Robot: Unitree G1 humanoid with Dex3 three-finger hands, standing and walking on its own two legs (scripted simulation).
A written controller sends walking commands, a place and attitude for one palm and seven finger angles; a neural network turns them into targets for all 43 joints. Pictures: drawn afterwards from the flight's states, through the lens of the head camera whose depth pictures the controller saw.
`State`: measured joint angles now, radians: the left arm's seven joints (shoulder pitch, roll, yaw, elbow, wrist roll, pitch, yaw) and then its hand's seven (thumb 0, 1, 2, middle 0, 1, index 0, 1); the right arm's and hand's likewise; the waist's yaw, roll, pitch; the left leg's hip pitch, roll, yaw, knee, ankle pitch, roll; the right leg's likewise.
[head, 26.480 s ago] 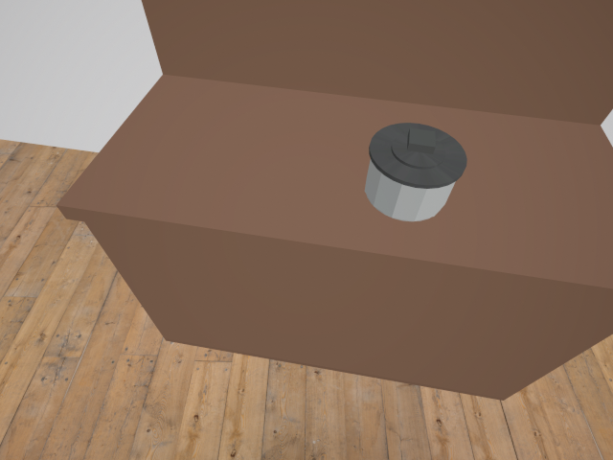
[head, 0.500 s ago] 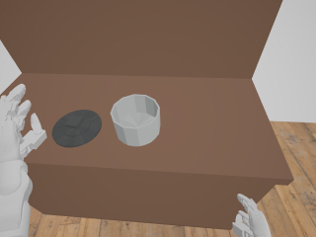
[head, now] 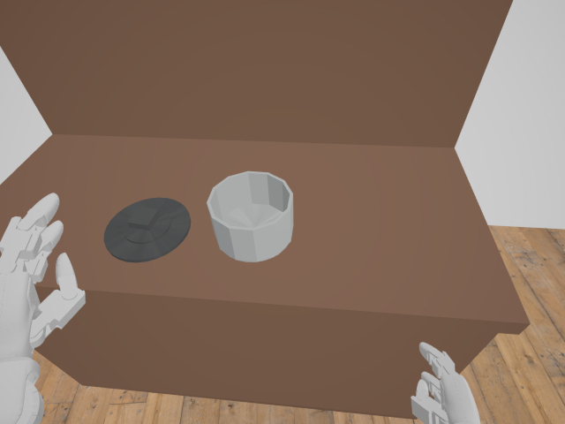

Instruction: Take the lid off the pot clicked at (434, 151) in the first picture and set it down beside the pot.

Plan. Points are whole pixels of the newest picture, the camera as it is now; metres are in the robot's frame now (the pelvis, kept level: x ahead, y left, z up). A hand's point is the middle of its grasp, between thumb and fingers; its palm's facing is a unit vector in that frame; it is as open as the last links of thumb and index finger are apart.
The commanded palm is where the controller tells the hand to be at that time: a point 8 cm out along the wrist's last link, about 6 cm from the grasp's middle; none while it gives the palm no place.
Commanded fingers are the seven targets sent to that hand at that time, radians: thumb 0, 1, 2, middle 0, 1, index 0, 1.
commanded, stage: draw the hand back to the body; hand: left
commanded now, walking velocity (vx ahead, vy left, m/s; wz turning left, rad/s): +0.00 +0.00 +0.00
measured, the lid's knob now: (144, 218) +0.47 +0.34 -0.02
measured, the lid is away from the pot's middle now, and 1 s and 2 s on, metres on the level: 0.22 0.22 0.22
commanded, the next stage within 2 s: step back with the hand held close in 0.20 s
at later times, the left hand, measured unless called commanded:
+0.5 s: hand (69, 300) +0.19 +0.25 +0.16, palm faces +0.35 -0.82 -0.45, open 7.4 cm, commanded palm +0.12 +0.28 +0.17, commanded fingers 0.00 0.90 0.90 -0.20 -0.30 -0.20 -0.30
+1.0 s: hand (18, 379) +0.11 +0.26 +0.16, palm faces +0.34 -0.83 -0.44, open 7.4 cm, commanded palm +0.05 +0.31 +0.17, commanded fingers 0.00 0.90 0.90 -0.20 -0.30 -0.20 -0.30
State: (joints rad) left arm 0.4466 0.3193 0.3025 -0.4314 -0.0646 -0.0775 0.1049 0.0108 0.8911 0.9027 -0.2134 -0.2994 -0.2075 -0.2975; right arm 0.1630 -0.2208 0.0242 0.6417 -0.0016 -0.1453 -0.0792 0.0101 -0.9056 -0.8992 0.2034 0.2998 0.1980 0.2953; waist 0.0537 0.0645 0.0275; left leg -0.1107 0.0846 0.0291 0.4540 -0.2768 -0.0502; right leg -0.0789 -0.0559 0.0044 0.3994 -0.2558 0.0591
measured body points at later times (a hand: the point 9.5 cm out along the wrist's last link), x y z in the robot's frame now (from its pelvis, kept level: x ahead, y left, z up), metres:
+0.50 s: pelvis -0.02 +0.01 +0.00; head +0.01 +0.00 +0.45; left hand +0.16 +0.29 +0.19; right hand +0.18 -0.22 -0.08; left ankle -0.02 +0.15 -0.74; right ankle -0.02 -0.16 -0.74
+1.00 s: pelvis -0.09 +0.03 -0.02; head -0.06 +0.04 +0.43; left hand +0.09 +0.30 +0.18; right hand +0.08 -0.20 -0.10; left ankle -0.02 +0.15 -0.74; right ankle -0.02 -0.16 -0.74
